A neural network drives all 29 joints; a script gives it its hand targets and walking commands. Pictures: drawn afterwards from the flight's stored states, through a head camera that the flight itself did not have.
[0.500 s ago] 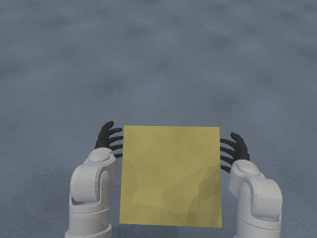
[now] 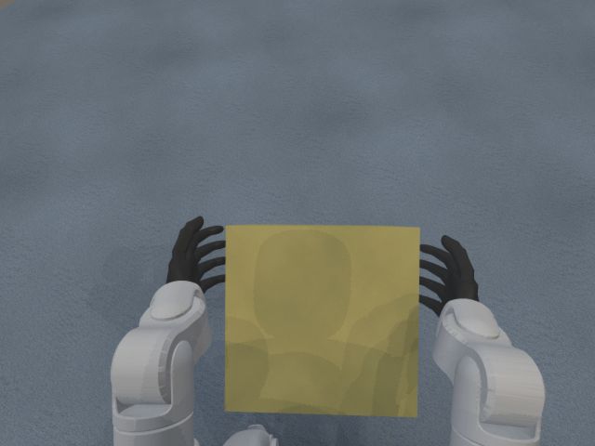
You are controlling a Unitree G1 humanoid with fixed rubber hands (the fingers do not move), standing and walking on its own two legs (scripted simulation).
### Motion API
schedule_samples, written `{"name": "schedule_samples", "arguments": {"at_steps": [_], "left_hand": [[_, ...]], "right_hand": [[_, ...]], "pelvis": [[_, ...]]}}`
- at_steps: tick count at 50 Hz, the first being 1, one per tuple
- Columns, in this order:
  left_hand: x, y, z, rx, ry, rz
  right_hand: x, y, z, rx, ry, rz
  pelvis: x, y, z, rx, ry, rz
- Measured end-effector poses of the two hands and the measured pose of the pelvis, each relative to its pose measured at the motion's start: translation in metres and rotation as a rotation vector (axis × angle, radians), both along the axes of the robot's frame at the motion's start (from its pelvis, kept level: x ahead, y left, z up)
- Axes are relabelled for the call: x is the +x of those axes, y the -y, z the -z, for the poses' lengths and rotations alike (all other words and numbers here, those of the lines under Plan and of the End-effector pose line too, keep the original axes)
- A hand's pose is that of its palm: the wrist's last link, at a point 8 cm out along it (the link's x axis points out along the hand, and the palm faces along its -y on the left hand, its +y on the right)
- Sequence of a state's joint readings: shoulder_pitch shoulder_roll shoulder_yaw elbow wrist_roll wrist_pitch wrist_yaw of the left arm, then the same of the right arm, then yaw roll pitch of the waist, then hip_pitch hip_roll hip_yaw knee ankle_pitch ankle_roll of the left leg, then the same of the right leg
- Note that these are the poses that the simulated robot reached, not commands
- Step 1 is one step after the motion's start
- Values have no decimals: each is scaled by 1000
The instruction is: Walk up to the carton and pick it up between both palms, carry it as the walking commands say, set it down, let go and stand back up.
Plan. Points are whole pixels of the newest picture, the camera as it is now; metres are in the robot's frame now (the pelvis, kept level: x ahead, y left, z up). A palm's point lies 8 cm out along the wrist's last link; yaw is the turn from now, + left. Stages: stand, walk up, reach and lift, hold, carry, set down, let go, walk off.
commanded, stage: carry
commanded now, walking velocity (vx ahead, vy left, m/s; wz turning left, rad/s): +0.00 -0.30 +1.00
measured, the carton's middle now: (319, 303) +0.31 -0.02 -0.03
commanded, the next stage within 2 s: none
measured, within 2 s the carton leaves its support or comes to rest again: neither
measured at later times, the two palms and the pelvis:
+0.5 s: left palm (81, 351) +0.22 +0.23 +0.09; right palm (344, 250) +0.34 -0.05 +0.07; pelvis +0.03 -0.01 +0.00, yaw +25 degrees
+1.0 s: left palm out of the picture +0.12 +0.28 +0.09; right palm (226, 235) +0.36 +0.09 +0.08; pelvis +0.07 -0.02 +0.00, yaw +52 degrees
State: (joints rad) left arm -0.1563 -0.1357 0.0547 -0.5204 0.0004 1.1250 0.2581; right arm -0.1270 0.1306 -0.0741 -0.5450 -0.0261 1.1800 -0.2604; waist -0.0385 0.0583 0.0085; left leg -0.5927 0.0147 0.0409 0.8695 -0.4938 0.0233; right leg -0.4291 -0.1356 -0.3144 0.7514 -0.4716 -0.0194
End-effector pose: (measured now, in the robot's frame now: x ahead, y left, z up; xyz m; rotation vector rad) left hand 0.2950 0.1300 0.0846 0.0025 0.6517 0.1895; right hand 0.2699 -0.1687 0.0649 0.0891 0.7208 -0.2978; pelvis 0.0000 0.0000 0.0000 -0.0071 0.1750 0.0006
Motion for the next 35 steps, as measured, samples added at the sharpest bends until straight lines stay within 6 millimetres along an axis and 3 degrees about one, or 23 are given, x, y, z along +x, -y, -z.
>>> {"name": "schedule_samples", "arguments": {"at_steps": [8,19,24,29,35], "left_hand": [[-20,-49,4,0,-14,-169],[-48,-65,-7,29,-10,-311],[-66,-90,-8,25,-2,-423],[-87,-118,3,32,19,-532],[-111,-124,7,23,-35,-652]], "right_hand": [[31,-48,-4,2,-4,-169],[52,-73,1,38,0,-315],[68,-108,-4,35,12,-428],[79,-151,-3,38,54,-530],[84,-174,1,33,12,-658]], "pelvis": [[8,-2,-3,-11,9,-102],[20,15,-4,27,31,-290],[28,13,-5,45,5,-405],[32,4,9,33,35,-461],[45,15,3,50,41,-571]]}}
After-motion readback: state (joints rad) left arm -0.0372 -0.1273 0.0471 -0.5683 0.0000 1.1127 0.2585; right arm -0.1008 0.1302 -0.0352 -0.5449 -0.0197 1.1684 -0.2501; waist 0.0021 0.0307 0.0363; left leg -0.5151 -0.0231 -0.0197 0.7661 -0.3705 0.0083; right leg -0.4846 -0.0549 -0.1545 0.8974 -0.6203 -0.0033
